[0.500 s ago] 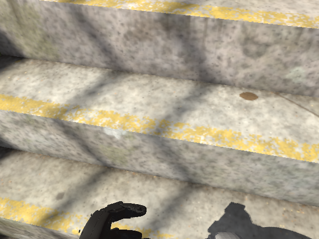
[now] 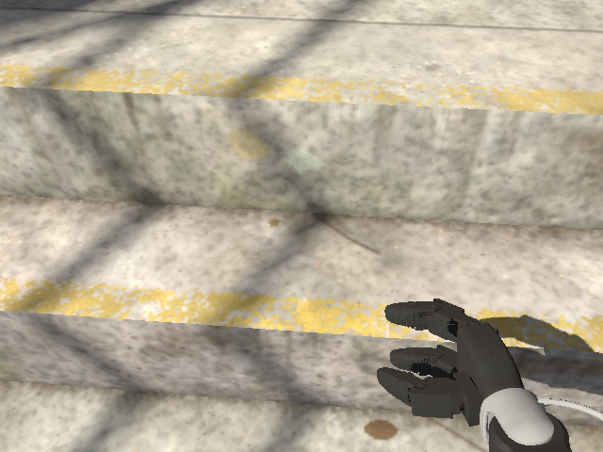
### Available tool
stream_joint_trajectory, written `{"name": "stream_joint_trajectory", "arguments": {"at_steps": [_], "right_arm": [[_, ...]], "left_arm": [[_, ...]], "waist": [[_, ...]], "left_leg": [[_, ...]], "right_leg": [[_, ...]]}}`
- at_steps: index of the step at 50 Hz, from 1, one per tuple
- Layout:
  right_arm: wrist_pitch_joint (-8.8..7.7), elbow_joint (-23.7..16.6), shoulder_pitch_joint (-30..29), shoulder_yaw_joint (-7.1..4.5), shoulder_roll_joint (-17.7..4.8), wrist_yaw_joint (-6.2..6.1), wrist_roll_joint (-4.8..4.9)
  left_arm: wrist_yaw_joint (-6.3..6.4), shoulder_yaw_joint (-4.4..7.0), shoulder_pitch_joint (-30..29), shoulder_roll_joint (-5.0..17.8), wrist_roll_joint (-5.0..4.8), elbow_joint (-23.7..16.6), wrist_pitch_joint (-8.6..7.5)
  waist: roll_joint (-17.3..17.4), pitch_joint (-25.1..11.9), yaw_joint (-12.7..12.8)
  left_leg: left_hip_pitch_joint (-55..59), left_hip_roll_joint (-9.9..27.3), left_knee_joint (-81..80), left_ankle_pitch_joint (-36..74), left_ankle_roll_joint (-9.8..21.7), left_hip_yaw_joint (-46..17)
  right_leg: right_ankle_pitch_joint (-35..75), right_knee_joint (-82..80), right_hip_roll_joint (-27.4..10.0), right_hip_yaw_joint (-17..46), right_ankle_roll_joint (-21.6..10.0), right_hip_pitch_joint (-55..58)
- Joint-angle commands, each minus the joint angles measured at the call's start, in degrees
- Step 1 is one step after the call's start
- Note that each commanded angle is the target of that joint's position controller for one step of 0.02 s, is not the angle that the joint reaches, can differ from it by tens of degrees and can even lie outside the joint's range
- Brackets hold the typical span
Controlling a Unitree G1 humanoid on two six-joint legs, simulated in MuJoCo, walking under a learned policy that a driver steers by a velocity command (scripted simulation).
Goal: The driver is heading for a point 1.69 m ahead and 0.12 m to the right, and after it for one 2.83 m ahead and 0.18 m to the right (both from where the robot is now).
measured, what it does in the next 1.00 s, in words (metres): climbs, turning right: right foot 0.21 m higher, then left foot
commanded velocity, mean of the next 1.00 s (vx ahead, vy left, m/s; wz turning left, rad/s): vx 0.14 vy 0.00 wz -0.29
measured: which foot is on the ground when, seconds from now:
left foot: down 0.00-0.40, up 0.42-0.90, down 0.92-1.00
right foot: down 0.00-0.00, up 0.02-0.36, down 0.38-1.00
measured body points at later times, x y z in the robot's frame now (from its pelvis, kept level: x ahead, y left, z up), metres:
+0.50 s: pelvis +0.23 -0.09 +0.25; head +0.24 -0.11 +0.70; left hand +0.49 +0.05 +0.16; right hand +0.26 -0.36 +0.11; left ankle +0.12 +0.10 -0.34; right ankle +0.30 -0.21 -0.37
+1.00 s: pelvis +0.34 -0.10 +0.37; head +0.35 -0.10 +0.82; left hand +0.63 -0.01 +0.31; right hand +0.35 -0.34 +0.24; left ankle +0.36 +0.03 -0.29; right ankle +0.30 -0.21 -0.36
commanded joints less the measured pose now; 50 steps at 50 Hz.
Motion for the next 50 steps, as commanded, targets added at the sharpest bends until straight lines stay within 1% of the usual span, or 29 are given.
{"name": "stream_joint_trajectory", "arguments": {"at_steps": [1,2,4,5,6,9,12,15,16,17,19,20,21,22,24,26,28,29,32,35,39,40,41,42,44,47,48,49,50], "right_arm": [[-2.23,13.4,33.5,-8.25,-16.4,-6.82,0.58],[-2.45,14.8,27.1,-7.88,-13.9,-6.35,1.69],[-5.45,19.9,21.0,-6.72,-6.4,-5.79,-0.52],[-7.00,22.1,19.9,-6.04,-2.9,-4.71,-1.03],[-5.59,18.2,14.8,-3.06,2.9,0.39,-1.69],[-7.24,18.2,9.1,-6.34,-8.0,0.88,-1.32],[-6.82,26.7,28.8,-4.80,-5.7,-1.27,-7.22],[-6.92,24.8,29.3,-6.58,-13.8,0.90,-6.32],[-6.61,24.6,27.4,-8.39,-18.9,4.15,-3.62],[-6.13,25.6,30.0,-8.81,-21.3,6.39,-4.26],[-9.33,19.6,20.9,-10.47,-27.4,5.74,-0.85],[-9.34,19.7,26.7,-9.82,-23.2,4.95,-1.19],[-8.28,17.4,30.8,-8.73,-18.7,5.48,-4.88],[-8.71,12.6,28.4,-10.55,-21.2,2.34,4.07],[-6.28,7.6,24.5,-7.63,-7.5,-0.20,-0.93],[-5.34,2.6,22.7,-5.75,-3.7,-2.99,-3.22],[-5.15,2.6,25.7,-5.49,-4.4,-3.29,-2.84],[-4.72,8.4,28.5,-6.26,-11.5,1.03,3.62],[-3.19,6.6,25.8,-7.08,-14.0,-0.15,0.44],[-2.37,8.7,25.5,-7.65,-16.0,0.24,-1.65],[-2.77,8.8,23.1,-7.29,-15.6,-1.75,0.24],[-2.51,5.7,19.3,-4.08,-1.4,-3.97,-0.87],[-2.28,6.0,17.8,-3.27,-0.2,-4.33,-1.03],[-2.81,8.2,23.3,-5.32,-11.9,-1.27,-0.66],[-2.80,12.0,33.1,-6.91,-13.3,1.76,-1.56],[-3.20,7.3,20.3,-4.35,-7.0,2.91,0.35],[-3.26,4.6,7.9,-6.89,-21.1,-0.08,4.10],[-4.09,5.1,15.4,-6.33,-14.5,-0.74,2.30],[-5.46,7.6,24.4,-6.23,-13.4,0.07,0.01]], "left_arm": [[6.29,3.61,-13.4,11.0,1.26,-12.8,-3.52],[5.31,2.72,-19.1,6.3,4.89,-19.4,-2.35],[4.87,-1.01,-22.7,-5.9,5.69,-27.4,0.01],[4.95,-1.53,-18.2,-6.5,4.90,-27.9,1.54],[-0.49,-2.73,-14.4,-1.0,0.43,-21.1,6.02],[-1.35,-2.43,-22.6,1.5,2.26,-28.7,7.17],[-0.79,-5.31,-31.7,-1.7,0.69,-30.5,7.58],[1.07,-5.99,-42.5,3.0,0.89,-37.6,10.33],[-0.10,-7.34,-48.5,3.3,1.71,-40.5,13.75],[-0.91,-7.73,-49.2,4.3,1.50,-39.9,16.06],[-0.93,-4.89,-22.8,7.3,0.02,-30.1,13.65],[0.57,-3.88,-21.2,10.2,0.99,-27.7,12.61],[2.40,-3.31,-14.2,14.1,0.57,-25.3,11.89],[6.98,1.09,-10.3,16.0,3.98,-23.1,9.61],[8.55,1.46,-25.4,14.2,3.49,-22.5,9.11],[8.74,1.20,-28.5,9.5,1.77,-18.4,6.82],[7.80,0.63,-27.1,4.7,1.23,-15.9,5.47],[2.93,-3.22,-30.1,1.3,3.28,-21.4,4.93],[1.22,-2.47,-30.2,7.6,3.25,-24.0,5.08],[0.43,-1.82,-35.3,8.2,2.11,-27.5,3.04],[0.20,-2.99,-27.6,6.2,1.15,-28.1,0.42],[7.42,-0.34,-13.9,6.1,1.62,-17.3,0.08],[10.11,-1.01,-9.2,5.3,1.47,-15.6,-0.18],[2.45,-4.92,-28.6,2.1,-0.25,-27.9,-0.66],[-0.42,-5.15,-47.8,3.0,-1.09,-35.8,-0.87],[0.10,-1.17,-24.6,11.1,-3.07,-23.7,2.28],[-0.77,0.49,-4.9,12.9,5.83,-25.6,2.78],[0.50,1.43,-16.4,16.6,6.47,-24.1,2.63],[1.28,0.61,-31.3,13.1,6.50,-31.0,2.81]], "waist": [[25.7,-14.6,-13.8],[15.0,-3.0,-8.6],[8.8,13.1,-0.2],[6.8,14.7,4.7],[0.6,12.6,0.5],[5.7,4.6,6.3],[2.1,4.6,1.9],[7.6,-1.2,3.2],[14.3,0.5,5.5],[15.9,-2.1,5.4],[18.1,-9.8,14.1],[14.9,-14.3,9.3],[1.2,-25.0,8.2],[-12.7,-19.4,6.7],[-4.1,-10.5,-1.2],[-2.4,5.8,-5.5],[3.6,9.2,-6.8],[1.5,5.7,-2.8],[8.0,-5.9,-3.0],[4.8,-2.6,-5.5],[2.4,-1.3,-2.1],[13.5,8.0,-0.7],[10.3,10.3,1.1],[-8.0,0.4,-2.7],[2.0,-1.9,-11.3],[4.4,3.4,-3.5],[10.5,-5.3,13.6],[-2.3,-0.7,2.7],[-6.3,-4.1,-2.6]], "left_leg": [[52.7,19.1,-46.4,-2.8,18.6,-54.3],[41.7,18.6,-48.9,-20.1,15.6,-50.3],[30.3,18.3,-51.3,-12.1,8.7,-35.0],[29.7,16.9,-52.4,-4.5,4.7,-26.5],[31.5,18.2,-58.5,24.7,8.9,-20.1],[32.5,16.1,-66.3,38.7,8.9,-4.9],[53.7,17.6,-64.8,34.9,5.7,-3.0],[47.9,13.4,-70.5,45.0,3.7,5.1],[37.6,16.4,-79.2,63.0,8.6,3.6],[37.3,20.7,-78.5,81.0,12.8,0.3],[60.3,20.7,-63.0,119.1,9.6,7.8],[62.3,19.7,-53.5,119.5,7.4,5.6],[43.7,14.2,-34.4,91.2,3.3,-1.0],[34.0,1.5,-4.0,31.1,-1.6,1.3],[21.0,-0.1,31.2,25.6,-4.3,-14.6],[13.4,0.0,33.8,32.7,-1.8,-14.2],[11.7,-0.9,35.7,33.7,-1.2,-13.5],[4.9,-0.6,28.5,26.5,0.0,-25.2],[-0.2,0.1,30.0,25.8,-7.2,-22.1],[9.4,1.4,35.6,24.6,-8.7,-13.3],[1.5,1.4,39.3,17.6,-10.7,-15.9],[0.2,3.7,25.9,23.8,-6.0,-8.0],[1.3,3.9,21.6,25.2,-5.4,-6.6],[4.3,6.6,23.0,17.3,-10.5,-14.6],[30.5,8.8,-6.6,22.8,-14.1,-10.4],[32.5,3.6,-58.9,20.6,-12.7,-3.0],[26.1,-0.1,-26.9,30.6,-2.2,-13.0],[9.4,-2.4,-24.3,21.8,-3.7,-7.5],[21.8,1.9,-18.3,15.7,-5.4,-4.9]], "right_leg": [[-1.6,70.5,4.9,-5.3,5.2,-26.5],[-6.0,82.7,1.8,-4.4,1.6,-34.8],[-11.3,94.2,2.2,-0.2,-2.9,-47.2],[-13.3,93.9,0.6,0.7,-2.8,-48.4],[-14.7,93.3,-0.7,2.8,-10.3,-56.2],[-32.2,89.2,-3.0,-7.0,-8.3,-48.8],[-33.6,103.5,-3.4,-4.6,-10.1,-75.7],[-24.3,70.0,-8.6,-11.9,-7.7,-60.4],[-40.4,55.1,-5.0,-16.7,-6.5,-44.2],[-37.0,53.7,-1.2,-19.8,-5.0,-38.5],[-18.7,41.6,4.3,-22.4,-2.6,-31.8],[-13.9,29.8,5.9,-16.5,-5.5,-22.9],[1.2,21.9,-2.2,8.0,-12.8,1.0],[-14.8,6.8,-8.6,32.2,-13.6,7.4],[-40.8,-2.5,-8.1,26.6,-7.7,-6.9],[-43.9,3.0,-3.9,14.8,-2.0,-18.0],[-38.7,3.7,-3.7,8.7,-1.0,-19.7],[-20.4,-2.3,-7.2,12.9,-2.8,-20.2],[-7.4,-4.0,-11.4,16.8,-7.5,-8.8],[-14.0,-9.5,-7.1,5.4,-5.7,-18.1],[-2.3,-6.4,-11.8,7.2,-8.6,-4.7],[-15.5,-8.5,-12.5,1.5,-7.2,-1.2],[-15.7,-10.2,-12.1,3.0,-7.2,-0.6],[-8.8,-6.8,-10.7,4.2,-5.9,-1.3],[7.1,-7.3,-9.9,-4.2,-2.2,-13.1],[10.1,0.2,-12.1,-2.0,-4.6,7.8],[22.6,-0.2,-6.1,-8.5,0.7,16.2],[28.0,-5.7,-11.4,-9.3,-3.8,27.4],[38.6,-5.1,-15.4,-8.9,-8.9,20.5]]}}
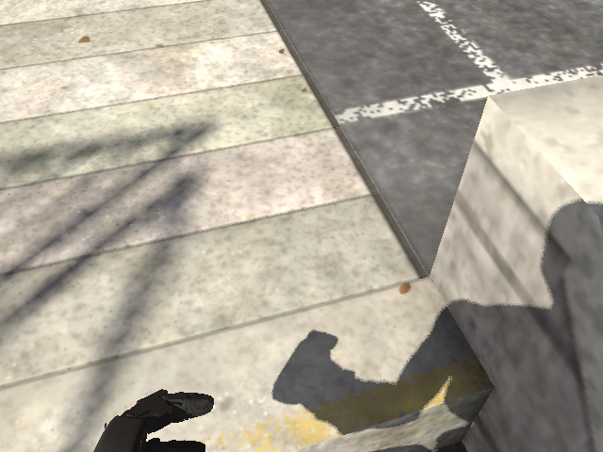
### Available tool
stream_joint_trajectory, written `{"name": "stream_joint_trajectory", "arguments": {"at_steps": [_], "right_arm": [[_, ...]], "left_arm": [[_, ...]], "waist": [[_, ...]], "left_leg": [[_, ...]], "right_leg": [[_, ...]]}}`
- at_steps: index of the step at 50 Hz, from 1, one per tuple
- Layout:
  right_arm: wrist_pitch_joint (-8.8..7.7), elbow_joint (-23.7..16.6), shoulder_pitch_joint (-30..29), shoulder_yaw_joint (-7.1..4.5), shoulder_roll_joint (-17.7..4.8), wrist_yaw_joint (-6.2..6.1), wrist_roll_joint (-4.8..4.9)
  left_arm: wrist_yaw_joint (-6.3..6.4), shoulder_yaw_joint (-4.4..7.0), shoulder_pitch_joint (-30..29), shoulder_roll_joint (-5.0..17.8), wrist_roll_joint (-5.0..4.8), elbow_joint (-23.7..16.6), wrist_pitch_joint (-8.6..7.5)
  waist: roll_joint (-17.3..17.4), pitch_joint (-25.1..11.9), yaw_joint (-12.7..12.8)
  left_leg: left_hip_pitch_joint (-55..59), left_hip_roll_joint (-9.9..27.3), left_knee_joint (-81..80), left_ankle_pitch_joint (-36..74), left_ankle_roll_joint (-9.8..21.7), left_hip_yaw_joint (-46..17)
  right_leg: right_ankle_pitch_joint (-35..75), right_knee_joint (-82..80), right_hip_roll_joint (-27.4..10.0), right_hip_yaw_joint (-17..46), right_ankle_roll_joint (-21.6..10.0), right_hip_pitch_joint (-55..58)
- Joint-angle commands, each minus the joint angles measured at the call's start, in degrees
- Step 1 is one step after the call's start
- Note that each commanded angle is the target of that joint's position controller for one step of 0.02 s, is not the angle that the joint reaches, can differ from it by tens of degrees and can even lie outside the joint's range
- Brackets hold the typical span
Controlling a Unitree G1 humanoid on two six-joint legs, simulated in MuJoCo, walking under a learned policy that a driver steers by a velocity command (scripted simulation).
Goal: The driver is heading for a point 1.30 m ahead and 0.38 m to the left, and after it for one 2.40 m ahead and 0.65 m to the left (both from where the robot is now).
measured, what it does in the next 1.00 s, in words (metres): steps on the spot, turning left: right foot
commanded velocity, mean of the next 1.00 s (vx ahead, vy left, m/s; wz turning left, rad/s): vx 0.10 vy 0.00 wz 0.47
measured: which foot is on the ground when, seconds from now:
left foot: down 0.00-0.58, up 0.60-1.00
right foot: down 0.00-0.14, up 0.16-0.56, down 0.58-1.00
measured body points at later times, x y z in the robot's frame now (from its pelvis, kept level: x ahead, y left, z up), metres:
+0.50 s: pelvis +0.00 +0.01 -0.01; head +0.00 +0.01 +0.44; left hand +0.12 +0.29 -0.09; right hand +0.21 -0.19 -0.09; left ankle -0.04 +0.12 -0.74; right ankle +0.01 -0.11 -0.67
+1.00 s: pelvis +0.07 +0.00 +0.01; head +0.10 -0.01 +0.46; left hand -0.13 +0.05 -0.12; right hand +0.38 +0.01 -0.06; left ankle +0.14 +0.18 -0.45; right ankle +0.00 -0.12 -0.74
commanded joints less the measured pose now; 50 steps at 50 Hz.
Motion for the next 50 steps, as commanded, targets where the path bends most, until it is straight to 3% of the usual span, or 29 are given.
{"name": "stream_joint_trajectory", "arguments": {"at_steps": [1,2,3,4,5,7,9,10,11,12,15,17,21,22,25,28,29,30,31,32,33,34,35,36,38,41,46,48,50], "right_arm": [[-3.97,-4.9,1.2,-1.06,-3.8,-0.78,-1.32],[-4.27,-4.5,3.8,-0.70,-2.7,-0.21,-0.68],[-4.42,-4.6,1.7,-0.44,-2.1,-0.27,0.40],[-4.58,-5.2,1.6,-0.13,-0.7,-0.37,1.09],[-4.65,-6.3,0.5,-0.39,-2.6,-1.02,1.22],[-4.65,-7.2,5.3,-2.89,-11.5,-2.88,-0.09],[-4.40,-6.5,14.3,-5.03,-14.9,-0.97,-1.72],[-4.37,-6.4,14.5,-5.43,-15.1,-0.02,-2.33],[-3.97,-9.0,8.2,-5.79,-15.2,0.90,-2.24],[-2.63,-11.7,1.4,-4.18,-11.1,1.39,-1.55],[-1.15,-12.5,-1.0,-2.12,-7.6,-0.16,-1.56],[-1.70,-14.3,-0.1,-1.87,-7.7,-1.07,-1.03],[-1.98,-15.6,-0.2,-3.20,-12.1,-1.85,-1.15],[-2.43,-17.9,-5.9,-3.82,-14.3,-1.68,-1.19],[-2.33,-20.2,-12.2,-3.96,-12.3,-1.36,-1.72],[-1.26,-15.8,-2.7,-4.71,-11.5,0.16,-0.13],[-1.13,-14.8,-1.5,-4.78,-9.4,0.45,-0.51],[-1.23,-15.1,1.6,-3.96,-3.9,0.57,-1.08],[-1.39,-13.7,4.0,-4.45,-6.9,0.70,-2.60],[-1.69,-11.5,1.1,-5.28,-9.8,0.62,-0.55],[-1.19,-11.2,-4.0,-5.14,-9.7,-0.18,0.58],[-0.38,-11.2,-8.0,-4.97,-9.1,-1.25,0.71],[-0.34,-12.6,-12.2,-4.04,-8.0,-1.60,0.18],[-0.40,-14.0,-15.0,-2.98,-6.1,-1.24,-0.26],[-0.07,-14.0,-16.3,-0.77,-2.1,-1.00,1.06],[0.86,-13.4,-17.0,1.14,-0.8,-0.01,0.73],[4.33,-18.3,-28.8,3.47,-0.4,0.91,-0.25],[8.16,-19.6,-35.5,5.40,2.8,2.05,-1.68],[10.15,-16.5,-34.0,5.36,3.3,3.38,-2.49]], "left_arm": [[2.33,3.30,-5.1,7.5,0.78,-5.4,1.12],[3.32,3.91,-9.4,8.1,-0.09,-6.3,1.86],[2.32,3.21,-8.6,5.5,-1.47,-6.2,3.02],[1.62,4.75,-4.0,7.2,-1.83,-3.8,4.28],[1.31,5.86,0.0,8.4,-0.89,-3.1,5.18],[2.02,6.20,0.5,6.0,0.04,-6.1,5.47],[3.96,5.89,-5.1,6.0,-0.30,-7.4,5.44],[4.07,5.50,-2.2,6.2,-0.21,-6.2,5.34],[4.39,6.02,-1.3,7.5,-0.06,-6.1,4.71],[4.76,6.63,-5.0,9.5,-0.63,-7.6,3.81],[6.50,4.56,-4.9,7.3,-0.14,-9.8,1.47],[6.85,3.96,-4.1,8.0,0.24,-9.6,0.60],[3.76,2.50,2.2,6.1,1.81,-5.7,0.96],[3.20,2.81,6.9,6.2,2.07,-3.6,1.13],[3.11,3.40,16.7,6.8,1.83,-0.3,1.89],[3.53,3.54,16.7,7.8,0.32,-0.9,2.31],[4.34,4.36,18.8,9.5,0.36,-0.6,1.65],[4.89,5.61,21.8,15.6,-0.12,0.1,0.67],[4.06,6.81,18.6,19.1,1.72,-1.6,1.33],[2.54,5.98,18.7,15.5,1.56,0.3,0.80],[0.40,3.42,18.7,9.4,1.65,2.9,1.26],[-0.46,0.29,17.6,1.9,2.89,3.8,2.04],[0.01,-0.08,21.8,0.7,1.31,7.4,2.30],[1.00,0.07,24.2,1.1,0.53,10.1,2.32],[1.75,0.22,29.9,1.9,2.41,14.2,2.14],[0.19,-0.53,35.1,0.4,5.35,19.2,1.27],[0.12,-0.53,41.2,1.3,6.61,26.0,0.59],[-1.84,-0.30,43.5,2.0,3.82,28.7,1.72],[-3.63,-0.99,35.6,1.3,2.51,27.0,1.68]], "waist": [[-0.5,-9.3,1.1],[3.4,-8.0,-1.8],[4.6,-5.0,-0.5],[-0.2,-4.3,1.8],[1.1,-5.5,4.7],[8.9,-12.5,6.9],[18.7,-11.5,0.0],[16.7,-14.1,0.3],[15.2,-9.8,1.0],[6.0,-5.8,0.6],[6.1,-5.7,3.1],[7.5,-6.9,2.1],[7.8,-1.8,1.8],[9.0,-1.1,4.4],[10.7,-1.6,7.4],[9.7,-4.1,5.1],[7.5,-5.0,5.4],[-5.8,-7.9,2.3],[-12.3,-7.6,2.9],[-3.8,-2.5,3.0],[-2.1,2.2,3.8],[4.0,2.7,3.7],[2.0,0.8,6.2],[0.8,-0.9,6.3],[-1.6,-0.3,7.2],[-0.2,0.6,7.3],[-0.3,0.3,6.1],[-5.3,3.5,5.8],[-2.6,2.5,2.9]], "left_leg": [[-3.0,0.7,-9.6,-10.1,1.1,0.3],[3.4,1.5,-21.1,-3.2,1.3,-0.2],[3.4,0.6,-32.3,5.8,2.5,-0.1],[5.9,-1.4,-40.8,7.9,1.8,2.4],[7.9,-1.3,-41.9,17.4,3.7,0.7],[30.5,7.9,-33.6,52.2,15.3,-12.3],[41.1,17.4,-36.7,57.3,24.4,-24.0],[39.9,17.6,-33.9,57.3,22.5,-22.6],[33.6,17.9,-34.5,47.4,22.5,-26.8],[29.3,15.2,-35.7,36.6,21.4,-24.5],[25.9,13.4,-35.5,31.4,21.7,-23.4],[25.8,12.0,-35.8,29.0,20.9,-22.7],[14.0,6.2,-44.9,-14.1,19.2,-24.4],[5.3,5.8,-46.8,-16.0,18.1,-23.0],[3.6,7.9,-42.4,-13.2,21.7,-29.7],[15.4,6.8,-31.5,-0.7,23.6,-32.5],[11.2,3.2,-20.7,3.0,19.6,-29.9],[-3.2,-8.2,0.6,-10.5,9.4,-16.3],[-22.6,-10.3,26.8,-25.7,2.5,-13.3],[-31.2,-7.8,52.1,-19.8,3.3,-14.2],[-38.4,-6.9,69.4,-13.4,6.7,-13.7],[-40.1,-7.0,63.4,-3.5,9.5,-14.3],[-40.6,-7.2,63.4,-3.8,12.2,-12.4],[-41.9,-6.1,66.0,-8.1,13.2,-9.7],[-51.3,-5.1,73.4,-13.0,14.3,-9.1],[-58.9,-2.4,71.9,-8.0,16.0,-7.2],[-57.9,5.2,49.9,-2.4,16.8,1.0],[-58.4,7.0,45.0,-20.7,17.6,5.1],[-41.9,5.7,37.7,-19.0,18.5,12.1]], "right_leg": [[58.6,-2.6,-12.3,0.8,-15.0,22.9],[48.2,-0.7,-11.5,-0.8,-12.9,19.3],[40.3,0.6,-8.8,-1.9,-10.3,20.0],[36.8,0.2,-9.9,-0.9,-11.1,21.3],[33.6,1.8,-7.8,-3.1,-9.3,23.7],[10.5,9.9,0.0,-6.9,-0.9,4.2],[-23.2,38.6,5.6,-4.5,5.6,-19.3],[-25.6,59.0,4.4,-0.9,6.5,-23.5],[-25.0,70.4,3.9,1.7,7.3,-27.4],[-21.2,76.0,5.0,0.7,5.7,-33.0],[-17.1,73.7,2.9,2.2,4.0,-34.8],[-18.8,69.6,2.2,0.4,5.5,-34.4],[-17.3,45.0,1.3,-4.7,7.0,-26.6],[-14.8,38.1,0.8,-6.6,6.9,-13.0],[-9.0,20.4,-0.6,-3.1,5.7,-0.6],[-7.9,-3.0,1.4,-3.9,3.9,3.1],[0.4,-3.7,-1.4,1.9,-0.8,8.0],[27.5,-6.2,-13.9,19.7,-15.6,16.7],[32.6,-10.4,-28.5,42.2,-29.6,22.6],[24.5,-9.9,-28.3,39.3,-27.3,18.5],[15.8,-8.5,-23.7,28.3,-21.7,12.6],[10.8,-9.5,-17.9,18.7,-16.5,10.6],[15.6,-10.8,-16.1,13.8,-15.8,13.4],[20.0,-11.3,-15.4,10.5,-15.2,15.8],[27.3,-11.5,-15.8,7.0,-14.4,21.1],[23.1,-14.3,-15.1,2.0,-12.4,22.0],[27.7,-19.6,-13.4,-3.3,-9.4,17.1],[28.6,-29.0,-19.0,0.5,-12.2,16.5],[31.1,-32.5,-16.8,-4.9,-13.8,7.1]]}}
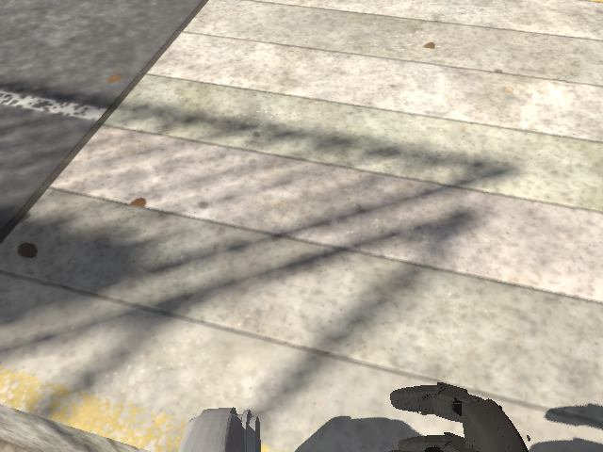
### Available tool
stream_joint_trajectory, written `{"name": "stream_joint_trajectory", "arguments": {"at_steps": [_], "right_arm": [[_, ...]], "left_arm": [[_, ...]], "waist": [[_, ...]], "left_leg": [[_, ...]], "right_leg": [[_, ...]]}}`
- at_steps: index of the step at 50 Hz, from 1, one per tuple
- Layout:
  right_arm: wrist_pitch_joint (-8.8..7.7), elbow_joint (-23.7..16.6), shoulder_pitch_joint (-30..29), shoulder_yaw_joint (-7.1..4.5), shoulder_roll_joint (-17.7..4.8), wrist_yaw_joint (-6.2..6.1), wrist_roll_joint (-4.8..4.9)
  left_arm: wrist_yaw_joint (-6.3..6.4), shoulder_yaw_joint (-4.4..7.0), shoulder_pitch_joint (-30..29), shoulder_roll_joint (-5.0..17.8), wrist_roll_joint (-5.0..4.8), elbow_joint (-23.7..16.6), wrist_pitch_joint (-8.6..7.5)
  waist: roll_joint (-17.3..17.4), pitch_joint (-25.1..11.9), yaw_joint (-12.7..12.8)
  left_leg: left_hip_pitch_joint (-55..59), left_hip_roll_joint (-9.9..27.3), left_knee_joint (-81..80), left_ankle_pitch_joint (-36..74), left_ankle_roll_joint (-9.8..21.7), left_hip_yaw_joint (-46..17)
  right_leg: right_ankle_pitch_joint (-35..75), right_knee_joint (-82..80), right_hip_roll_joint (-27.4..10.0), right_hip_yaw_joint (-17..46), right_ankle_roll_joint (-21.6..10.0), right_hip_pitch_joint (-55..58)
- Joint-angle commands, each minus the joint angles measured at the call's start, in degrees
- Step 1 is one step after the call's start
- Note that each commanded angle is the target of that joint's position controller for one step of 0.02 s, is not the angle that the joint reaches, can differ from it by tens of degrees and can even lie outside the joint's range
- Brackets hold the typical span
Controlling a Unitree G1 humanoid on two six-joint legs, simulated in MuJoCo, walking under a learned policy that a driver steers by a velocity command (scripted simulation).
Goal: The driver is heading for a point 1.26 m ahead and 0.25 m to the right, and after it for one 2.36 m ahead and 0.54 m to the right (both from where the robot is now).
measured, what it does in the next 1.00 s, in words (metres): climbs: left foot 0.21 m higher, then right foot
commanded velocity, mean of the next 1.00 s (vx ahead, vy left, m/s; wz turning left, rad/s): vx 0.01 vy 0.00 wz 0.05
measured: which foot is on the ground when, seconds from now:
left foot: up 0.00-0.08, down 0.10-1.00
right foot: down 0.00-0.14, up 0.16-0.48, down 0.50-1.00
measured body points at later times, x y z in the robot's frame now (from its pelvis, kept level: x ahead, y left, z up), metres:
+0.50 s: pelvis +0.11 +0.03 +0.18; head +0.10 +0.02 +0.63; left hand +0.19 +0.29 +0.06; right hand +0.25 -0.18 +0.05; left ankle +0.14 +0.12 -0.54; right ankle +0.13 -0.11 -0.51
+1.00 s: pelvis +0.15 +0.00 +0.20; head +0.16 -0.01 +0.65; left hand +0.16 +0.23 +0.05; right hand +0.22 -0.22 +0.04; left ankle +0.14 +0.12 -0.54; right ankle +0.12 -0.11 -0.54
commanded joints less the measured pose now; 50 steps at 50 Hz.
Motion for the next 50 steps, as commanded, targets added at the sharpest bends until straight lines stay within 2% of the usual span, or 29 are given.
{"name": "stream_joint_trajectory", "arguments": {"at_steps": [1,3,5,6,7,8,9,10,11,12,13,14,15,16,17,19,20,22,24,25,26,28,29,30,34,35,41,43,50], "right_arm": [[1.76,-4.6,-9.6,0.04,-0.4,2.11,-0.62],[0.76,-1.6,-4.4,-0.26,-1.9,2.42,-0.28],[0.09,1.3,-2.2,-1.29,-5.5,1.25,0.13],[0.44,5.0,4.0,-1.57,-7.0,0.15,0.21],[0.68,8.9,13.8,-2.78,-10.0,-0.61,-0.12],[0.40,12.8,25.6,-5.09,-14.4,-1.32,-3.66],[-2.21,13.2,29.8,-8.30,-18.0,-0.82,-3.99],[-5.61,14.7,24.5,-8.14,-18.7,-1.06,-3.55],[-7.99,17.1,17.7,-7.72,-16.2,-0.82,-2.01],[-9.88,19.4,13.6,-6.63,-11.8,-0.16,0.05],[-10.74,20.3,9.3,-5.01,-6.3,-0.09,1.11],[-11.28,19.0,3.3,-3.63,-2.0,-0.07,1.08],[-11.97,18.0,2.4,-2.39,0.7,0.44,-0.29],[-12.62,15.2,0.0,-2.31,0.7,0.78,-0.02],[-12.62,12.0,-3.4,-2.77,-2.5,1.36,-0.13],[-13.67,8.0,-4.0,-4.33,-10.1,1.45,0.30],[-13.89,8.2,-1.8,-5.02,-13.2,1.18,-0.39],[-14.07,8.8,0.7,-5.67,-15.7,1.32,-0.32],[-13.18,12.2,6.2,-5.30,-13.7,2.18,1.20],[-12.50,14.6,10.7,-5.27,-12.4,3.01,2.29],[-11.80,17.6,16.6,-5.46,-11.3,4.14,2.62],[-12.12,19.4,24.5,-6.91,-12.7,3.54,1.45],[-12.60,17.5,18.3,-6.00,-11.3,3.57,0.40],[-12.42,16.2,12.6,-5.93,-10.9,3.57,-0.07],[-12.11,16.4,10.0,-6.25,-11.8,2.67,0.71],[-12.23,16.3,9.7,-6.41,-12.1,2.20,0.81],[-11.09,17.2,14.1,-6.88,-11.7,1.39,1.03],[-10.14,17.3,15.3,-6.74,-11.2,1.48,0.42],[-8.71,18.4,19.2,-6.40,-10.5,1.26,0.51]], "left_arm": [[-2.39,1.04,-2.3,10.5,-3.20,-1.4,-1.30],[-1.43,2.54,-0.7,15.7,-4.75,-1.6,-3.06],[-1.31,4.10,0.5,19.5,-4.81,-1.4,-2.74],[-1.54,4.52,2.5,19.5,-2.92,-2.1,-2.37],[-2.34,5.07,1.1,18.2,-2.07,-3.8,-1.75],[-3.28,4.54,-4.0,12.2,-1.71,-5.1,-0.30],[-3.79,6.76,-2.8,14.3,-4.87,-1.8,0.92],[-2.77,8.01,-6.9,13.8,-5.75,-2.4,0.92],[-1.85,7.48,-13.4,11.3,-5.45,-5.6,0.64],[-0.69,6.70,-16.9,9.9,-4.33,-6.7,0.44],[0.38,5.69,-16.9,8.3,-3.38,-6.8,0.66],[1.16,5.12,-15.3,6.8,-3.69,-5.6,1.27],[1.91,5.05,-14.4,7.9,-3.40,-5.3,1.71],[2.07,5.03,-13.9,7.8,-3.09,-4.7,1.79],[0.85,4.92,-15.0,9.0,-3.12,-5.2,1.89],[-1.08,6.42,-14.3,14.9,-3.21,-5.3,2.05],[-0.57,6.90,-14.4,17.1,-2.54,-5.4,1.67],[0.55,6.58,-15.2,16.7,-2.43,-7.5,0.70],[1.83,5.76,-16.6,14.8,-4.05,-10.4,0.37],[2.42,5.42,-19.5,14.1,-5.38,-12.1,0.37],[2.77,4.83,-20.1,13.5,-5.76,-11.7,0.57],[3.55,4.70,-23.2,15.6,-6.02,-14.2,0.26],[2.70,4.50,-23.3,13.6,-6.89,-13.5,-0.35],[1.90,3.90,-22.2,10.7,-7.69,-12.6,-0.70],[0.91,4.38,-20.8,13.3,-6.98,-13.1,-0.11],[1.01,4.15,-20.0,12.5,-6.63,-13.0,-0.08],[0.48,3.96,-15.5,9.6,-6.53,-11.2,0.57],[-0.04,3.94,-14.8,9.8,-6.32,-11.0,0.92],[-0.46,3.83,-12.2,9.4,-6.10,-10.5,1.85]], "waist": [[-6.7,3.9,-7.2],[-9.8,-3.0,-9.1],[-13.7,-7.7,-8.3],[-6.8,-14.6,-7.1],[1.1,-17.0,-9.1],[16.8,-16.2,-13.9],[18.3,-12.2,-16.3],[13.7,-5.6,-12.3],[6.0,0.9,-7.9],[-0.8,4.2,-5.0],[-2.3,4.5,-1.6],[-2.2,4.4,1.7],[-4.3,3.2,3.9],[-1.7,2.8,5.5],[0.5,1.1,7.2],[5.3,2.4,7.3],[6.9,3.4,6.0],[5.2,5.9,4.4],[5.4,8.5,2.2],[4.9,9.8,0.6],[4.7,10.7,-1.9],[2.0,5.1,-8.5],[-0.7,5.7,-6.1],[0.0,7.9,-4.4],[2.9,7.5,-2.1],[2.9,6.7,-2.0],[2.1,6.7,-1.8],[1.8,7.0,-2.2],[1.9,8.8,-2.3]], "left_leg": [[16.9,-2.1,-6.0,-0.8,-0.5,6.2],[24.6,-5.8,-18.7,-1.7,-3.1,6.6],[33.7,-9.6,-36.0,-0.6,-4.2,7.2],[49.1,-6.7,-38.5,21.7,-0.9,-3.1],[61.0,-2.6,-48.6,24.3,1.2,-16.7],[71.8,6.1,-71.8,17.0,5.8,-38.4],[65.8,10.6,-83.3,0.7,8.3,-52.4],[60.8,9.5,-84.9,-8.5,5.0,-52.0],[57.5,7.4,-83.3,-17.3,1.5,-46.4],[56.2,5.4,-81.3,-17.0,-0.2,-38.4],[53.5,4.2,-81.6,-11.5,-1.1,-33.0],[49.7,1.9,-82.5,-4.7,-2.8,-25.4],[47.9,-0.1,-81.5,3.3,-5.0,-17.9],[46.2,-2.2,-81.7,7.5,-6.6,-12.2],[42.1,-4.3,-84.5,10.6,-9.5,-5.1],[37.9,-6.7,-89.0,15.7,-11.9,1.1],[39.0,-4.8,-89.3,18.4,-9.9,-1.0],[48.8,0.7,-85.2,19.7,-6.0,-6.1],[59.4,5.3,-80.3,17.4,-2.4,-12.0],[62.3,5.3,-78.7,14.8,-2.3,-13.8],[66.1,4.1,-77.8,14.1,-4.1,-14.7],[71.4,0.2,-77.0,19.8,-7.2,-10.5],[72.7,-2.0,-77.1,13.3,-9.7,-5.9],[71.6,-2.0,-77.2,7.6,-10.9,-5.1],[69.5,-2.4,-77.8,12.0,-10.8,-4.8],[70.6,-2.2,-77.6,14.3,-10.7,-4.9],[72.3,-2.0,-78.1,21.1,-11.6,-4.6],[71.5,-2.2,-79.1,20.8,-11.4,-4.4],[71.8,-2.7,-80.6,20.7,-12.1,-3.6]], "right_leg": [[63.0,-3.9,-15.0,4.4,-14.4,-9.4],[100.4,4.3,-15.1,1.4,-13.2,5.0],[116.0,12.1,-14.1,2.9,-10.5,15.3],[112.1,18.4,-12.5,5.3,-8.1,7.1],[89.4,27.5,-7.7,7.6,-6.9,-6.1],[23.8,46.1,1.3,11.2,-4.0,-25.2],[12.1,85.9,4.9,21.3,-2.3,-33.7],[12.0,103.7,9.4,30.4,-2.6,-43.1],[11.1,109.1,10.1,30.5,-3.1,-50.3],[11.8,108.4,9.4,29.0,-5.0,-54.3],[10.6,106.8,6.9,27.5,-6.5,-54.2],[9.2,102.2,4.7,25.7,-6.8,-51.4],[12.4,93.4,2.0,23.3,-4.5,-47.9],[10.4,89.1,0.7,21.3,-2.3,-44.1],[5.3,84.8,-0.4,14.3,1.5,-33.6],[1.8,71.4,0.3,8.0,7.1,-17.4],[2.6,70.3,0.9,8.1,8.8,-14.5],[1.8,57.0,-0.5,10.4,10.6,-14.9],[-2.2,36.9,-1.5,10.5,11.3,-16.0],[0.1,25.1,-0.9,8.7,10.3,-15.9],[3.8,21.8,0.5,9.3,8.0,-17.0],[10.1,23.8,2.0,10.2,0.6,-14.5],[0.9,21.2,2.6,11.2,-0.7,-18.7],[-1.6,18.2,2.3,12.3,-0.8,-19.2],[6.1,16.8,1.3,12.7,-0.8,-12.0],[8.2,16.8,1.4,12.2,-0.9,-11.4],[15.4,16.1,1.8,10.9,-1.8,-8.2],[16.5,15.9,2.0,10.9,-2.0,-6.3],[17.1,14.6,2.4,10.5,-2.1,-4.6]]}}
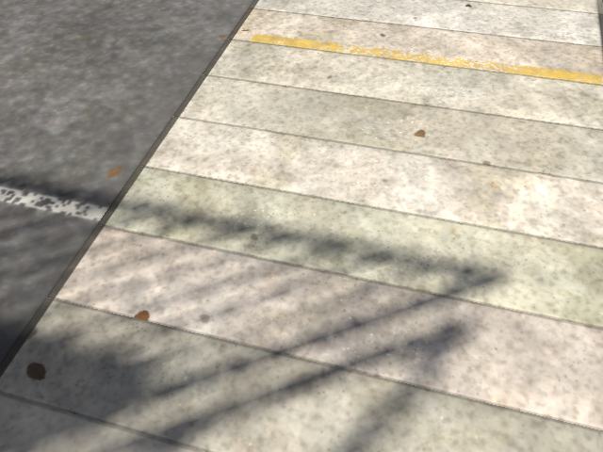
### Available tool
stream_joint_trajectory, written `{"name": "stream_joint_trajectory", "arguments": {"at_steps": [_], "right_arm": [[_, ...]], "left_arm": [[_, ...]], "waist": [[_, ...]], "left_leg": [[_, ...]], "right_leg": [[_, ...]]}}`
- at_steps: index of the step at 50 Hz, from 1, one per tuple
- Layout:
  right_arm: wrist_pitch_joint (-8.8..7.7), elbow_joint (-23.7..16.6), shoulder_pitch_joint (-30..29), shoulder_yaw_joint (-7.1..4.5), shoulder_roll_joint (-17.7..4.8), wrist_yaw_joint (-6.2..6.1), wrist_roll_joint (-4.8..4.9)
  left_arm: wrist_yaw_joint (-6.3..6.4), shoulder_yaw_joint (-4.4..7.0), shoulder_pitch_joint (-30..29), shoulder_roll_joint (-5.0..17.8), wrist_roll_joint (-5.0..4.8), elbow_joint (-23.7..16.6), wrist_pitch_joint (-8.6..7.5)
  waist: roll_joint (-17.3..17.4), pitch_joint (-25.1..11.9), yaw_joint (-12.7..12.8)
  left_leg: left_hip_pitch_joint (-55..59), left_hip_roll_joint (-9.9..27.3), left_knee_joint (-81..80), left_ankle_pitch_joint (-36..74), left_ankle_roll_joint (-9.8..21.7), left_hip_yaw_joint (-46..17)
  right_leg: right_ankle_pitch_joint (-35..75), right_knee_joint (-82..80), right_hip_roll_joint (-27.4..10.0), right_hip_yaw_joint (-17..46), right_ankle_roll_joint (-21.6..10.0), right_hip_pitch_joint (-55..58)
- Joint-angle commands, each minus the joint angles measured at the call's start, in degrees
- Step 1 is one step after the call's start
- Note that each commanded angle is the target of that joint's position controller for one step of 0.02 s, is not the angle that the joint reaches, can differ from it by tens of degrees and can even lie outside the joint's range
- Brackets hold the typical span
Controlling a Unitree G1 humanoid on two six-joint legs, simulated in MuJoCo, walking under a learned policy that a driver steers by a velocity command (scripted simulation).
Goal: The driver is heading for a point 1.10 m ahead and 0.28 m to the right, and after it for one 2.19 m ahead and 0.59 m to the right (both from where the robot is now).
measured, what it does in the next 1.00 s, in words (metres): climbs: right foot 0.22 m higher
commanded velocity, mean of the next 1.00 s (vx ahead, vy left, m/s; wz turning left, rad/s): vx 0.08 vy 0.00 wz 0.00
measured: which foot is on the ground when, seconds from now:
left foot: down 0.00-0.84, up 0.86-1.00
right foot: down 0.00-0.30, up 0.32-0.70, down 0.72-1.00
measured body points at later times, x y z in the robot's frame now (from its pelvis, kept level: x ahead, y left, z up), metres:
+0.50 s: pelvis +0.06 +0.03 +0.00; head +0.06 +0.02 +0.45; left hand +0.08 +0.26 -0.15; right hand +0.03 -0.17 -0.16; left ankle -0.01 +0.11 -0.74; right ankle -0.05 -0.09 -0.44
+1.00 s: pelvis +0.13 -0.05 +0.10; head +0.15 -0.05 +0.55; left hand +0.23 +0.17 -0.04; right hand +0.20 -0.31 -0.04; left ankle +0.04 +0.13 -0.46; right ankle +0.19 -0.13 -0.52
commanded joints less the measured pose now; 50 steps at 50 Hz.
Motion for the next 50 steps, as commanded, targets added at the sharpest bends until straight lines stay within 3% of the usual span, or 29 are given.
{"name": "stream_joint_trajectory", "arguments": {"at_steps": [1,5,7,10,12,14,16,17,20,22,24,26,28,30,31,32,33,34,35,37,38,39,42,43,45,46,48,49,50], "right_arm": [[0.03,-2.0,1.4,-0.32,-3.3,-0.12,-0.05],[1.13,-1.2,4.3,-1.38,-4.6,-0.19,-1.47],[0.83,-1.9,3.1,-1.95,-5.3,-0.98,-2.60],[-0.84,-2.3,4.4,-1.79,-2.3,-3.20,-2.20],[-2.27,-1.7,8.2,-1.43,-1.0,-4.40,-0.24],[-3.19,0.7,13.8,-1.38,-1.4,-2.89,0.18],[-2.04,2.5,20.3,-1.67,-4.8,-2.00,-0.35],[-1.47,2.3,20.9,-0.88,-3.6,-1.07,-0.56],[-1.27,-1.3,12.3,-0.33,-4.4,-1.02,-0.11],[-0.24,-1.5,12.2,-0.68,-6.6,-2.93,-2.50],[-0.90,1.4,18.3,-0.86,-7.2,-4.04,-4.28],[-1.65,5.7,22.5,0.55,-2.9,-4.06,-4.53],[-2.46,6.2,19.9,1.11,-2.4,-4.13,-5.02],[-3.94,3.7,14.5,1.38,-2.8,-3.64,-7.03],[-4.28,2.7,13.7,1.47,-3.0,-3.65,-7.59],[-4.11,2.9,14.5,1.37,-3.8,-3.15,-7.10],[-3.48,1.4,13.5,0.63,-7.0,-1.94,-3.16],[-4.20,0.1,15.0,1.67,-5.7,-0.52,-1.86],[-4.42,0.0,16.9,1.11,-8.6,0.23,-1.90],[-5.38,-0.3,18.6,1.54,-8.1,0.14,1.42],[-6.07,0.1,22.0,1.83,-7.8,0.08,1.64],[-6.15,0.0,24.6,1.52,-8.2,-0.44,1.79],[-4.37,-5.2,15.8,1.01,-5.4,-0.37,3.11],[-3.48,-4.4,15.0,1.03,-3.8,0.32,2.38],[-2.37,-5.0,8.3,-0.99,-6.6,-1.47,-0.07],[-2.93,-6.1,4.8,-1.17,-5.9,-2.38,-0.38],[-3.68,-8.2,2.5,-0.10,-4.6,-3.89,-0.32],[-2.91,-8.3,2.1,0.12,-5.0,-4.55,-0.88],[-1.94,-11.6,3.9,1.18,-1.4,-5.20,1.46]], "left_arm": [[-0.71,0.14,5.4,3.3,0.05,-1.1,0.08],[-0.62,1.13,8.9,6.1,1.47,0.0,0.91],[0.56,2.43,9.5,9.5,3.17,-0.2,0.84],[2.70,2.56,9.2,8.7,3.41,-0.3,0.93],[2.60,1.79,-0.6,6.4,3.38,-3.1,1.40],[1.38,1.40,4.5,4.1,2.74,-1.0,2.26],[0.04,0.11,9.3,-0.5,1.76,1.0,1.95],[-0.31,-0.31,10.6,-2.2,0.73,2.2,1.71],[-0.38,1.33,9.2,0.3,-0.28,0.8,0.38],[0.21,2.57,-0.4,3.0,-0.17,-3.4,-0.90],[1.98,2.43,-11.0,2.1,0.02,-8.5,-1.52],[2.39,0.37,-14.5,-1.1,0.54,-12.3,-1.03],[2.15,-1.43,-12.9,-2.6,1.32,-14.4,-0.02],[2.54,-2.01,-17.0,0.5,1.46,-18.4,1.23],[2.51,-2.46,-19.1,-0.2,1.80,-19.8,1.92],[3.00,-3.60,-26.9,0.5,1.24,-23.4,3.36],[1.77,-4.18,-31.5,0.7,1.82,-23.4,5.49],[-0.14,-4.32,-25.1,-0.4,2.09,-18.4,5.03],[-0.51,-3.84,-21.6,1.5,1.38,-15.2,3.91],[-1.32,-4.18,-17.9,0.3,1.47,-12.3,1.74],[-1.63,-4.46,-17.5,2.1,-0.63,-12.1,0.49],[-1.63,-4.79,-17.9,4.1,-0.27,-12.3,0.63],[0.92,-3.53,-10.6,10.9,1.39,-10.4,1.37],[1.33,-3.78,-10.3,10.7,1.55,-10.0,1.83],[2.97,-1.16,-2.0,13.2,2.56,-9.3,-1.01],[3.92,-0.24,-0.2,14.6,2.59,-7.8,-2.87],[3.59,-1.06,-9.9,9.1,1.81,-6.7,-5.61],[3.95,-2.00,-12.7,5.5,1.09,-6.0,-6.15],[6.02,-2.86,-8.9,-1.2,2.16,-5.7,-4.15]], "waist": [[-3.2,-0.3,0.3],[-4.6,3.1,1.4],[-6.9,6.2,2.7],[-9.1,7.2,2.7],[-5.7,6.3,-1.9],[2.6,-0.5,-0.2],[7.1,-3.3,-1.2],[7.1,-2.9,-1.8],[3.5,-1.5,0.8],[1.3,0.4,-2.0],[-0.9,1.6,-5.9],[-0.5,1.3,-4.8],[-2.1,1.4,-1.3],[-5.2,1.0,1.2],[-1.8,0.7,2.1],[-0.2,2.0,1.8],[4.8,2.7,1.6],[7.7,4.4,0.5],[5.9,3.7,0.2],[6.2,-3.7,1.6],[2.7,-9.8,1.3],[-0.1,-15.1,0.0],[-9.9,-13.2,1.6],[-14.0,-11.1,1.7],[-22.9,-14.1,9.0],[-20.9,-13.0,8.9],[-4.6,-6.1,2.8],[-0.9,-6.7,0.7],[-3.4,-9.6,-0.2]], "left_leg": [[1.2,-0.3,-3.2,14.4,2.9,0.0],[-0.9,-1.8,-3.1,-2.9,4.2,1.8],[-7.4,-2.4,0.2,-8.9,6.5,2.3],[-11.9,-0.5,7.8,-2.4,9.8,0.7],[4.3,-0.5,-1.6,4.4,9.5,-0.3],[14.7,-0.2,-2.2,27.5,8.4,-1.4],[22.6,7.9,-4.8,52.6,14.3,-12.7],[21.1,13.3,-5.5,57.5,17.3,-17.6],[8.9,18.4,-5.7,64.6,21.4,-14.8],[11.8,18.5,-9.7,54.4,21.6,-14.8],[22.7,19.2,-11.0,45.5,20.0,-15.2],[24.7,18.0,-11.2,40.8,17.4,-13.1],[19.5,17.1,-14.7,31.6,16.6,-10.3],[5.0,10.3,-20.3,14.7,13.4,-4.2],[-2.3,7.0,-22.9,12.1,12.1,-1.9],[-9.0,10.2,-29.3,8.9,12.2,-6.2],[-11.8,12.3,-34.8,1.2,15.5,-7.2],[-10.3,13.4,-31.8,4.9,13.9,-6.7],[-3.6,13.7,-28.6,13.6,13.7,-6.1],[7.7,11.4,-20.2,46.1,10.2,-3.0],[5.0,6.8,-13.6,62.1,5.9,0.8],[0.2,5.3,-9.7,64.5,4.8,0.9],[-12.8,-1.5,-2.0,27.7,2.9,-0.9],[-12.9,-1.9,5.9,14.8,1.9,-4.1],[-23.5,-5.0,55.1,0.7,1.4,-19.3],[-30.7,-8.0,68.8,2.3,3.0,-22.2],[-36.7,-6.7,69.2,5.1,2.4,-19.0],[-36.2,-4.5,66.6,4.1,1.5,-17.9],[-32.8,-5.4,77.2,4.3,2.6,-11.0]], "right_leg": [[19.9,-4.0,-2.5,2.7,-3.5,1.1],[-1.8,-9.1,-3.8,5.1,-7.1,-0.3],[-16.8,-12.9,-8.6,12.2,-11.4,-0.8],[-20.1,-16.5,-17.7,21.8,-16.7,0.3],[-4.5,-13.9,-14.3,13.1,-13.9,-10.4],[18.2,1.8,-3.9,0.4,-9.3,-8.8],[8.4,19.1,0.5,-2.2,-4.8,-19.8],[-2.3,30.9,-0.7,-1.0,-2.5,-22.9],[-14.6,72.1,-3.4,1.0,1.0,-27.2],[-19.1,95.6,-1.8,2.9,-1.7,-40.7],[-25.5,107.0,-1.1,6.4,-5.9,-59.2],[-28.1,113.5,-1.6,7.0,-9.4,-70.4],[-24.4,112.9,-4.0,5.1,-10.5,-74.6],[-13.2,92.7,-7.7,0.1,-10.6,-65.0],[-7.1,83.1,-9.2,-2.8,-10.4,-58.8],[-18.5,73.9,-9.0,-0.2,-8.9,-54.7],[-35.6,66.5,-6.1,-8.0,-5.3,-50.6],[-31.5,69.9,-5.9,-8.9,-2.5,-47.4],[-25.3,66.1,-4.9,-7.8,-2.4,-50.3],[-11.5,58.2,-3.2,-5.5,-6.2,-43.9],[3.0,57.8,-3.4,1.4,-8.6,-34.4],[9.9,53.8,-4.8,6.6,-10.0,-24.3],[-19.8,26.9,-10.0,23.8,-11.6,-16.7],[-31.3,18.6,-11.9,32.4,-12.6,-22.6],[-29.5,9.8,-15.1,45.4,-17.6,-22.5],[-28.9,8.3,-14.3,43.6,-16.9,-21.3],[-23.8,10.6,-14.0,34.0,-14.5,-23.7],[-21.2,11.5,-13.4,30.8,-13.7,-24.7],[-3.7,8.5,-16.3,33.5,-11.4,-19.3]]}}
Keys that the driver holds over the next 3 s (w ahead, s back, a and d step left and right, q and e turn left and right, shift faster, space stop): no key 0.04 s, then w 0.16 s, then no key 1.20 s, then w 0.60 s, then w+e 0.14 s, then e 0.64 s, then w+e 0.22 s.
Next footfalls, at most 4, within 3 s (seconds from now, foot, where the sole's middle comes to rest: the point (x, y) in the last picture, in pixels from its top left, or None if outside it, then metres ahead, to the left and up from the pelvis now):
0.72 right None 0.23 -0.14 -0.56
1.28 left None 0.29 0.10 -0.55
1.56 right None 0.22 -0.12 -0.56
1.90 left None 0.31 0.10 -0.56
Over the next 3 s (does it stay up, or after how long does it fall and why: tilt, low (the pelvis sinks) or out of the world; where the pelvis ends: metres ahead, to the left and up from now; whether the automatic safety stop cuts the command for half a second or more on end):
stays up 0.62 -0.03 0.22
